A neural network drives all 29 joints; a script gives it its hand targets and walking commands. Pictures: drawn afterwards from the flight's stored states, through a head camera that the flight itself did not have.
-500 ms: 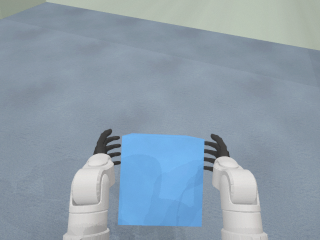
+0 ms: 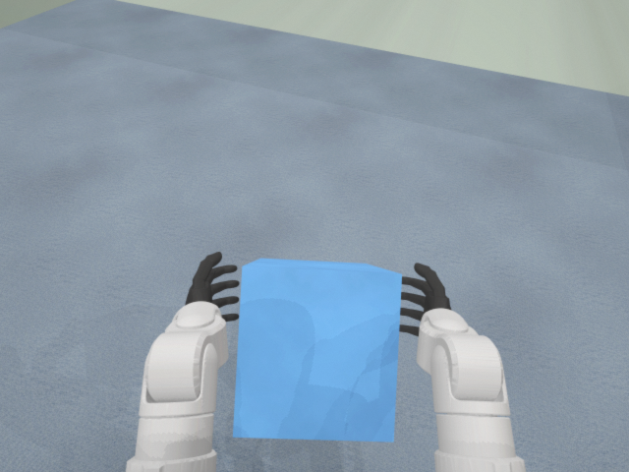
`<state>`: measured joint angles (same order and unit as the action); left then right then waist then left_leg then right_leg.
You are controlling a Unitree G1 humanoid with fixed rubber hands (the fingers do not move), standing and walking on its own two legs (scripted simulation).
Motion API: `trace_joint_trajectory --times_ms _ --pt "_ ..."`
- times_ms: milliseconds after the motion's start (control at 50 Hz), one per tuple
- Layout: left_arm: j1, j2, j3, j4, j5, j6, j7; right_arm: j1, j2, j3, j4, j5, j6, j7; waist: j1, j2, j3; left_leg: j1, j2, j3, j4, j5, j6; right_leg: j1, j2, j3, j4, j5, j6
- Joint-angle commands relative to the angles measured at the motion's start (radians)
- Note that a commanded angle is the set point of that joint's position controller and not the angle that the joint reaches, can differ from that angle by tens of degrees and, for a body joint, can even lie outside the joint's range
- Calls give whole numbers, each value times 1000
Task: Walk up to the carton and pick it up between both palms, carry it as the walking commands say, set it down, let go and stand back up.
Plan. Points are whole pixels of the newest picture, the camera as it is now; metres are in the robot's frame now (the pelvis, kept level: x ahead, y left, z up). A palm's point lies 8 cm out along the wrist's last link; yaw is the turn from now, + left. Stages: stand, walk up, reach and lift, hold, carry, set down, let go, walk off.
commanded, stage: carry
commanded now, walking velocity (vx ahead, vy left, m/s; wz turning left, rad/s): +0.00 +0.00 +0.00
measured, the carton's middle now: (313, 331) +0.34 +0.00 -0.07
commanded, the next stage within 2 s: hold in 0.38 s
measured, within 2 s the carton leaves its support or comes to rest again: neither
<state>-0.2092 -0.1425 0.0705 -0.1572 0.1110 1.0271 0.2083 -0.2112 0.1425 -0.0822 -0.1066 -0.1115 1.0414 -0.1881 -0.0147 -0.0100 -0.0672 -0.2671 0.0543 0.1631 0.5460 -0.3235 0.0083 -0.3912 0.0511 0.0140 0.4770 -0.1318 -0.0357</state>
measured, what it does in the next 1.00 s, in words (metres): stands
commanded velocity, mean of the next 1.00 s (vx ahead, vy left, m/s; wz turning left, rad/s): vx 0.00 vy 0.00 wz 0.00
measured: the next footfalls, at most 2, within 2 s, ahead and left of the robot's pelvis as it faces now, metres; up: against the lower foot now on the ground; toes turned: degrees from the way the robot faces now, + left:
none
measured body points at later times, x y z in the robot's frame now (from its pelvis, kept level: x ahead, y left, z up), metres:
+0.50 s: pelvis +0.00 +0.00 +0.00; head -0.01 +0.01 +0.45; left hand +0.29 +0.15 +0.03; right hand +0.30 -0.14 +0.03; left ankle -0.02 +0.10 -0.73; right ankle +0.07 -0.10 -0.73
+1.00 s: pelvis -0.03 -0.02 +0.00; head -0.07 -0.03 +0.45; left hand +0.26 +0.17 +0.02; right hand +0.29 -0.12 +0.01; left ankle -0.02 +0.10 -0.73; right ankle +0.07 -0.09 -0.73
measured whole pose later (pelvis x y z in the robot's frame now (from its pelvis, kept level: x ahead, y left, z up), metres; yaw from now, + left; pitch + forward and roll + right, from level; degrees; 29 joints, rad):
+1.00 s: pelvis -0.03 -0.02 +0.00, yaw +8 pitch -7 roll +0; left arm -0.37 -0.14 0.25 0.54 0.27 0.62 0.05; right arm -0.34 0.13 -0.24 0.47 -0.27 0.71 -0.08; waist 0.02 0.01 0.01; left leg -0.14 0.01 0.02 0.55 -0.28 0.02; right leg -0.21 0.04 -0.04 0.48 -0.14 -0.04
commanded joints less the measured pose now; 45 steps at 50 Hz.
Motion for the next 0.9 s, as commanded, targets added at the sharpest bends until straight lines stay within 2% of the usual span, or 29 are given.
trace_joint_trajectory --times_ms 0,60,120,180,200,220,240,300,320,340,360,380,400,420,440,460,480,520,540,600,680,700,720,740,780,840,880 --pt "-310 -899 -464 13 -223 -67 -260 -359 864 457 -71 255 -99 245 13 28 -334 94 89 -84 -69 66 29 113 -149 91 -69 143 -24" --pt "-329 -923 -490 -49 -244 -79 -262 -386 891 490 -135 281 -109 247 13 26 -331 98 89 -79 -64 63 26 111 -150 94 -72 140 -24" --pt "-312 -915 -482 -12 -231 -81 -267 -372 882 480 -104 267 -112 250 15 31 -327 95 87 -76 -64 48 27 107 -151 99 -74 119 -23" --pt "-322 -920 -499 -41 -239 -82 -268 -364 892 487 -112 271 -111 252 14 33 -331 97 89 -77 -62 59 28 109 -152 97 -70 132 -23" --pt "-302 -906 -475 23 -216 -84 -272 -361 872 470 -66 251 -115 255 15 30 -330 98 88 -73 -59 60 27 110 -152 99 -71 140 -23" --pt "-316 -930 -505 -48 -244 -83 -269 -374 897 497 -133 278 -114 252 15 30 -329 100 88 -73 -59 68 26 109 -154 100 -68 149 -24" --pt "-307 -914 -489 -15 -230 -82 -271 -363 885 485 -99 266 -113 254 14 30 -336 100 86 -72 -55 61 27 117 -154 100 -69 152 -23" --pt "-315 -925 -501 -40 -240 -82 -272 -374 896 496 -125 277 -113 256 15 33 -332 104 87 -72 -60 54 26 108 -152 99 -70 124 -22" --pt "-302 -917 -489 -5 -226 -82 -275 -362 885 481 -92 262 -113 258 16 38 -331 100 88 -74 -60 49 29 109 -152 103 -73 119 -22" --pt "-316 -923 -500 -43 -241 -82 -271 -374 893 493 -128 277 -113 254 15 36 -331 101 88 -73 -59 54 27 109 -152 100 -70 128 -21" --pt "-309 -928 -502 -33 -238 -81 -274 -364 897 494 -116 271 -112 257 15 34 -336 107 88 -73 -57 69 28 113 -153 100 -66 147 -22" --pt "-95 -658 -199 318 11 -140 -296 -186 621 255 235 81 -173 283 80 101 -31 -93 -54 -234 -185 63 19 438 4 61 -38 78 -26" --pt "-179 -660 -231 493 -10 -207 -300 -277 626 295 281 91 -238 288 77 87 -84 -108 -57 -223 -176 117 16 474 11 57 -10 125 -26" --pt "-204 -675 -277 399 -35 -262 -310 -308 664 356 186 120 -289 297 90 83 -188 -68 -63 -218 -156 222 14 506 11 60 1 209 -22" --pt "-177 -703 -353 295 -82 -298 -327 -293 707 431 88 163 -324 300 79 74 -262 -5 -65 -230 -148 331 13 494 11 68 -1 300 -23" --pt "-253 -751 -415 203 -122 -320 -344 -349 784 512 15 201 -338 311 89 59 -336 28 -67 -228 -136 429 5 526 17 75 5 386 -16" --pt "-315 -801 -451 178 -128 -335 -355 -379 861 552 31 217 -344 323 102 69 -354 36 -67 -228 -135 477 -3 543 17 80 2 420 -9" --pt "-381 -844 -507 126 -145 -361 -372 -379 935 584 43 235 -353 331 90 96 -347 28 -63 -239 -142 524 -5 573 15 87 -12 434 -1" --pt "-397 -849 -507 112 -153 -368 -375 -381 947 593 57 238 -355 337 102 99 -317 20 -65 -237 -146 499 -3 566 17 88 -18 391 -2" --pt "-450 -851 -511 98 -166 -363 -382 -360 968 566 126 216 -350 339 97 114 -230 -15 -73 -234 -159 381 2 547 15 90 -40 284 -5" --pt "-535 -781 -400 275 -121 -340 -385 -390 893 407 294 125 -328 321 68 99 -16 -131 -46 -242 -222 64 30 534 6 78 -50 48 -5" --pt "-557 -822 -399 306 -112 -339 -402 -455 843 357 306 69 -328 341 -39 137 -26 -97 -103 -283 -205 -23 38 474 -11 91 -59 -31 0" --pt "-571 -814 -352 377 -92 -335 -407 -504 843 336 343 56 -324 344 -20 109 17 -127 -93 -286 -218 -104 49 474 -7 87 -61 -116 4" --pt "-599 -812 -321 432 -80 -337 -412 -549 836 314 378 54 -329 349 -13 125 69 -169 -83 -287 -225 -174 57 476 -5 86 -50 -175 3" --pt "-658 -831 -278 504 -63 -360 -423 -666 876 311 384 65 -346 356 4 99 104 -192 -75 -287 -218 -240 79 479 0 87 -42 -251 10" --pt "-760 -884 -211 625 -37 -416 -443 -852 941 303 407 93 -387 371 32 82 56 -183 -77 -271 -171 -253 98 454 -4 113 -29 -316 17" --pt "-779 -935 -185 703 -35 -459 -453 -902 964 293 438 97 -413 378 27 48 3 -195 -79 -263 -142 -206 96 452 -7 121 -23 -296 20"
